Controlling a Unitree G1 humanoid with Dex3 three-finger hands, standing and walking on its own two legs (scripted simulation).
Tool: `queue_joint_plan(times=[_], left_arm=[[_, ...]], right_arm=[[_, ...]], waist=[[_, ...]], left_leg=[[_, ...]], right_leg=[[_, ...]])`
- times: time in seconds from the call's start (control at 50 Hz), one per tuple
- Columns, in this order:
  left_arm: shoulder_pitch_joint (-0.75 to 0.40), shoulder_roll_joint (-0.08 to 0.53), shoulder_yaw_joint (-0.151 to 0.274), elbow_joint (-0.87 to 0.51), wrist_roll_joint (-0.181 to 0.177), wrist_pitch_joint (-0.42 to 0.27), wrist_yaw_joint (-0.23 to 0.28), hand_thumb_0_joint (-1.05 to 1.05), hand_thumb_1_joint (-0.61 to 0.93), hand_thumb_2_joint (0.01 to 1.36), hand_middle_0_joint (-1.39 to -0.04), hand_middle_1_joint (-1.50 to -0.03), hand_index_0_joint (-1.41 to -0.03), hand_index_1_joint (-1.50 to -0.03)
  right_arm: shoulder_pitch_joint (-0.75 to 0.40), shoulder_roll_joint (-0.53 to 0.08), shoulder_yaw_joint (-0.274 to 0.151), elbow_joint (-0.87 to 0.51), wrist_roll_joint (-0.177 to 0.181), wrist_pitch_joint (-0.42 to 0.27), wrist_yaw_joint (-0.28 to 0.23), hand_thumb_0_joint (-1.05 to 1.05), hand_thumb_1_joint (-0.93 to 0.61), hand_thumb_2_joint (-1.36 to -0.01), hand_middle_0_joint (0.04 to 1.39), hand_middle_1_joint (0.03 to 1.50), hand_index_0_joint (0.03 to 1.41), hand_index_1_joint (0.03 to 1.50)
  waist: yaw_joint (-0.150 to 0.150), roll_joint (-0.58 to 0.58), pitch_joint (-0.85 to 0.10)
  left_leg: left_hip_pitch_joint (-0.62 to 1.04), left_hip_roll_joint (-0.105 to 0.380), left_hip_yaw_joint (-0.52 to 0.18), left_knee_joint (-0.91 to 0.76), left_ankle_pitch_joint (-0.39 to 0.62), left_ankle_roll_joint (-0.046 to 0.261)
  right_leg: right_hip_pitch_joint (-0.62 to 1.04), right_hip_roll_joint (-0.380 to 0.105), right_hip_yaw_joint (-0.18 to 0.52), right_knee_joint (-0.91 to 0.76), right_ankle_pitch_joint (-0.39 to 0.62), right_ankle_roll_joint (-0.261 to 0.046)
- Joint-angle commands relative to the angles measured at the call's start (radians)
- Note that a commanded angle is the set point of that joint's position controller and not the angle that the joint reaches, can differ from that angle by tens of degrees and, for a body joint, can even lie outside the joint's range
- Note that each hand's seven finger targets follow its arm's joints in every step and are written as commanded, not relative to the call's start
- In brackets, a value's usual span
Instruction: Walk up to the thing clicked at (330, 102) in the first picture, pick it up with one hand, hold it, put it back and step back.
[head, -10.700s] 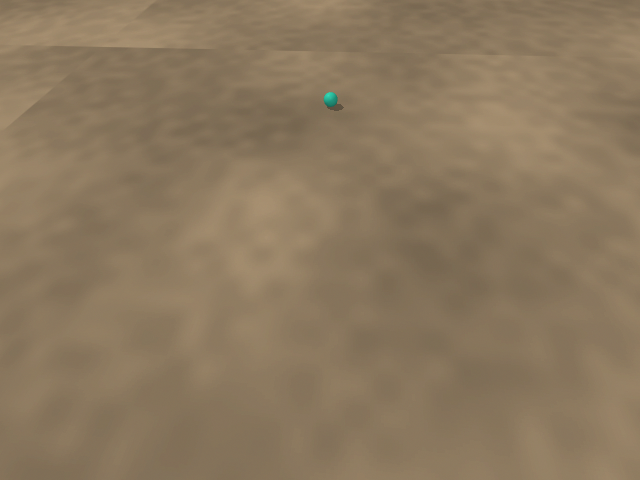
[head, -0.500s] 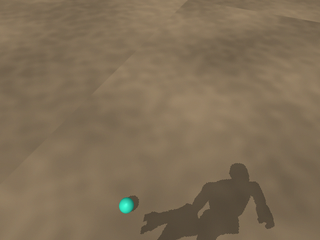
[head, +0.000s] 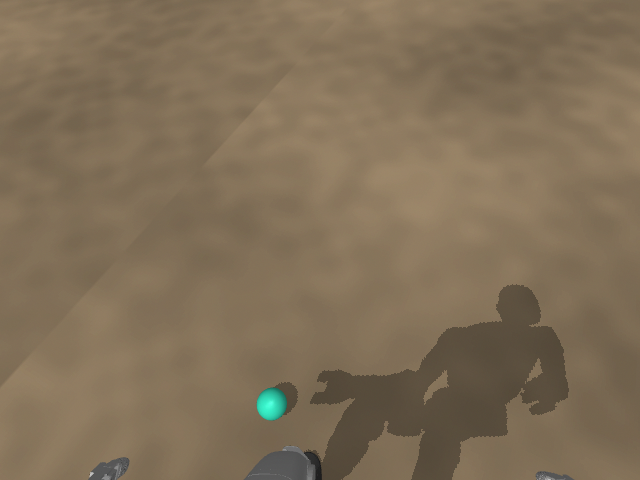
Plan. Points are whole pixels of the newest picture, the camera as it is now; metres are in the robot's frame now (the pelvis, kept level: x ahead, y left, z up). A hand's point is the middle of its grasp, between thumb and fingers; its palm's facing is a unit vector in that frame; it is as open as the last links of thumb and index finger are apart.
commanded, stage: walk up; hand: left
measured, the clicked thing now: (271, 403) +0.36 +0.20 -0.71
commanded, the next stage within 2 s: none
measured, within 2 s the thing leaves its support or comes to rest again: neither
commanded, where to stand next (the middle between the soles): +0.00 +0.02 m, yaw -3 degrees
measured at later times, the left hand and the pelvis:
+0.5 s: hand out of the picture -0.07 +0.31 -0.11, palm faces +0.00 -0.84 -0.55, open 7.4 cm; pelvis -0.11 +0.01 +0.01, yaw -1 degrees
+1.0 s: hand out of the picture -0.08 +0.32 -0.13, palm faces -0.01 -0.95 -0.31, open 7.4 cm; pelvis -0.10 +0.05 +0.02, yaw +1 degrees
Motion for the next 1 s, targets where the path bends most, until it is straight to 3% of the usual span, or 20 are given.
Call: queue_joint_plan(times=[0.0,0.02,0.1,0.22,0.28,0.3,0.32,0.34,0.4,0.42,0.48,0.58,0.64,0.66,0.68,0.7,0.72,0.78,0.9,0.98], left_arm=[[0.141,0.179,0.062,-0.053,-0.040,-0.003,0.038,0.000,0.900,0.900,-0.200,-0.300,-0.200,-0.300],[0.133,0.177,0.059,-0.040,-0.034,0.004,0.048,0.000,0.900,0.900,-0.200,-0.300,-0.200,-0.300],[0.153,0.220,0.079,-0.014,-0.026,0.021,0.033,0.000,0.900,0.900,-0.200,-0.300,-0.200,-0.300],[0.210,0.187,0.088,-0.018,-0.006,0.002,0.040,0.000,0.900,0.900,-0.200,-0.300,-0.200,-0.300],[0.312,0.222,0.112,0.011,0.025,-0.017,0.034,0.000,0.900,0.900,-0.200,-0.300,-0.200,-0.300],[0.274,0.304,0.130,-0.018,0.054,-0.023,0.033,0.000,0.900,0.900,-0.200,-0.300,-0.200,-0.300],[0.142,0.407,0.156,-0.074,0.072,-0.018,0.035,0.000,0.900,0.900,-0.200,-0.300,-0.200,-0.300],[0.039,0.445,0.161,-0.115,0.077,-0.025,0.046,0.000,0.900,0.900,-0.200,-0.300,-0.200,-0.300],[-0.061,0.277,0.132,-0.101,0.052,-0.038,0.052,0.000,0.900,0.900,-0.200,-0.300,-0.200,-0.300],[-0.050,0.267,0.136,-0.097,0.058,-0.040,0.048,0.000,0.900,0.900,-0.200,-0.300,-0.200,-0.300],[0.057,0.205,0.118,-0.106,0.083,-0.060,0.009,0.000,0.900,0.900,-0.200,-0.300,-0.200,-0.300],[0.226,0.282,0.144,-0.089,0.087,-0.025,-0.050,0.000,0.900,0.900,-0.200,-0.300,-0.200,-0.300],[0.185,0.276,0.109,-0.103,0.062,-0.008,-0.061,0.000,0.900,0.900,-0.200,-0.300,-0.200,-0.300],[0.168,0.196,0.090,-0.132,0.062,-0.003,-0.060,0.000,0.900,0.900,-0.200,-0.300,-0.200,-0.300],[0.123,0.129,0.082,-0.163,0.044,-0.003,-0.056,0.000,0.900,0.900,-0.200,-0.300,-0.200,-0.300],[-0.001,0.232,0.101,-0.167,0.049,-0.011,-0.050,0.000,0.900,0.900,-0.200,-0.300,-0.200,-0.300],[-0.019,0.283,0.105,-0.161,0.042,-0.023,-0.056,0.000,0.900,0.900,-0.200,-0.300,-0.200,-0.300],[0.182,0.257,0.102,-0.050,0.027,-0.032,-0.075,0.000,0.900,0.900,-0.200,-0.300,-0.200,-0.300],[0.188,0.223,0.093,-0.017,0.029,-0.033,-0.091,0.000,0.900,0.900,-0.200,-0.300,-0.200,-0.300],[0.099,0.185,0.071,-0.010,0.029,-0.046,-0.071,0.000,0.900,0.900,-0.200,-0.300,-0.200,-0.300]], right_arm=[[0.066,-0.326,-0.111,-0.113,0.000,-0.021,-0.018,0.000,-0.900,-0.900,0.200,0.300,0.200,0.300],[0.057,-0.300,-0.110,-0.114,0.006,-0.021,-0.023,0.000,-0.900,-0.900,0.200,0.300,0.200,0.300],[-0.067,-0.233,-0.097,-0.194,-0.005,0.009,-0.021,0.000,-0.900,-0.900,0.200,0.300,0.200,0.300],[-0.062,-0.241,-0.117,-0.235,-0.029,0.039,0.007,0.000,-0.900,-0.900,0.200,0.300,0.200,0.300],[-0.110,-0.228,-0.114,-0.254,-0.020,0.064,0.014,0.000,-0.900,-0.900,0.200,0.300,0.200,0.300],[-0.089,-0.179,-0.105,-0.263,-0.008,0.065,0.012,0.000,-0.900,-0.900,0.200,0.300,0.200,0.300],[-0.103,-0.206,-0.115,-0.264,-0.013,0.066,0.000,0.000,-0.900,-0.900,0.200,0.300,0.200,0.300],[-0.103,-0.271,-0.141,-0.263,-0.019,0.073,-0.010,0.000,-0.900,-0.900,0.200,0.300,0.200,0.300],[0.026,-0.251,-0.138,-0.172,-0.008,0.060,0.018,0.000,-0.900,-0.900,0.200,0.300,0.200,0.300],[0.071,-0.233,-0.132,-0.161,0.001,0.054,0.021,0.000,-0.900,-0.900,0.200,0.300,0.200,0.300],[0.093,-0.268,-0.113,-0.119,0.025,0.010,0.013,0.000,-0.900,-0.900,0.200,0.300,0.200,0.300],[-0.019,-0.262,-0.093,-0.131,0.015,-0.061,0.015,0.000,-0.900,-0.900,0.200,0.300,0.200,0.300],[0.161,-0.221,-0.108,-0.021,-0.008,-0.090,-0.006,0.000,-0.900,-0.900,0.200,0.300,0.200,0.300],[0.270,-0.284,-0.128,0.000,-0.019,-0.099,-0.011,0.000,-0.900,-0.900,0.200,0.300,0.200,0.300],[0.294,-0.380,-0.135,-0.027,-0.036,-0.105,-0.014,0.000,-0.900,-0.900,0.200,0.300,0.200,0.300],[0.272,-0.442,-0.143,-0.044,-0.012,-0.104,-0.013,0.000,-0.900,-0.900,0.200,0.300,0.200,0.300],[0.199,-0.447,-0.141,-0.043,0.006,-0.112,-0.010,0.000,-0.900,-0.900,0.200,0.300,0.200,0.300],[0.102,-0.297,-0.093,-0.070,0.005,-0.140,-0.014,0.000,-0.900,-0.900,0.200,0.300,0.200,0.300],[0.040,-0.286,-0.087,-0.101,-0.001,-0.127,-0.005,0.000,-0.900,-0.900,0.200,0.300,0.200,0.300],[0.078,-0.269,-0.080,-0.090,0.004,-0.091,-0.005,0.000,-0.900,-0.900,0.200,0.300,0.200,0.300]], waist=[[-0.026,0.244,-0.363],[-0.023,0.228,-0.364],[0.003,0.099,-0.304],[-0.018,0.196,-0.327],[0.050,0.115,-0.293],[0.045,-0.150,-0.215],[0.054,-0.231,-0.129],[0.040,-0.245,-0.098],[-0.071,-0.046,-0.047],[-0.069,-0.106,-0.102],[0.027,-0.222,-0.250],[0.134,-0.366,-0.183],[0.003,-0.120,-0.166],[-0.056,0.089,-0.196],[-0.071,0.214,-0.130],[-0.122,0.081,-0.004],[-0.089,0.083,0.092],[-0.002,0.065,0.027],[0.012,0.225,0.025],[-0.026,0.193,-0.031]], left_leg=[[0.432,0.362,-0.370,-0.094,1.179,0.314],[0.370,0.392,-0.407,-0.114,1.062,0.333],[0.176,0.241,-0.172,-0.135,0.576,0.192],[0.226,0.251,-0.220,-0.086,0.349,0.220],[-0.031,0.159,-0.180,0.022,-0.019,0.101],[-0.257,0.005,-0.122,0.219,-0.304,0.024],[-0.255,-0.078,-0.171,0.511,-0.445,-0.035],[-0.191,-0.025,-0.283,0.719,-0.419,-0.044],[-0.174,-0.104,-0.268,0.830,-0.232,-0.058],[-0.188,-0.113,-0.229,0.834,-0.199,-0.070],[-0.208,-0.045,-0.109,0.530,-0.210,-0.077],[-0.116,-0.004,0.048,-0.011,-0.447,-0.065],[0.356,-0.032,0.118,-0.342,-0.153,-0.012],[0.577,0.106,-0.129,-0.366,-0.264,0.032],[0.562,0.365,-0.581,-0.410,-0.631,0.093],[0.288,0.527,-0.741,-0.515,-0.900,0.201],[0.151,0.540,-0.697,-0.567,-0.900,0.239],[0.276,0.290,-0.240,-0.448,-0.376,0.095],[0.017,0.239,-0.042,-0.459,-0.339,0.126],[0.073,0.234,0.011,-0.310,-0.073,0.142]], right_leg=[[-0.196,0.128,0.073,0.490,-0.168,0.032],[-0.184,0.072,0.144,0.497,-0.248,0.013],[-0.167,0.069,0.143,0.478,-0.107,0.005],[-0.141,0.028,0.034,0.097,-0.033,0.031],[0.043,-0.018,0.103,-0.208,0.157,-0.014],[0.035,-0.217,0.454,-0.346,0.033,-0.097],[-0.251,-0.488,0.684,-0.459,0.083,-0.257],[-0.382,-0.568,0.788,-0.482,0.106,-0.341],[-0.337,-0.253,0.273,-0.320,0.349,-0.159],[-0.254,-0.207,0.228,-0.308,0.266,-0.130],[0.051,-0.158,0.274,-0.379,-0.251,-0.112],[0.160,-0.184,0.291,-0.358,-0.214,-0.170],[-0.165,-0.102,0.153,-0.145,-0.131,-0.103],[-0.439,-0.029,0.089,0.130,-0.195,-0.048],[-0.751,0.102,0.096,0.381,-0.182,0.000],[-0.762,-0.001,0.229,0.361,-0.066,0.001],[-0.668,-0.056,0.281,0.376,0.027,-0.016],[-0.566,-0.016,0.247,0.307,0.205,0.005],[-0.294,-0.015,0.122,0.148,0.280,0.050],[-0.194,-0.032,0.050,-0.033,0.317,0.033]])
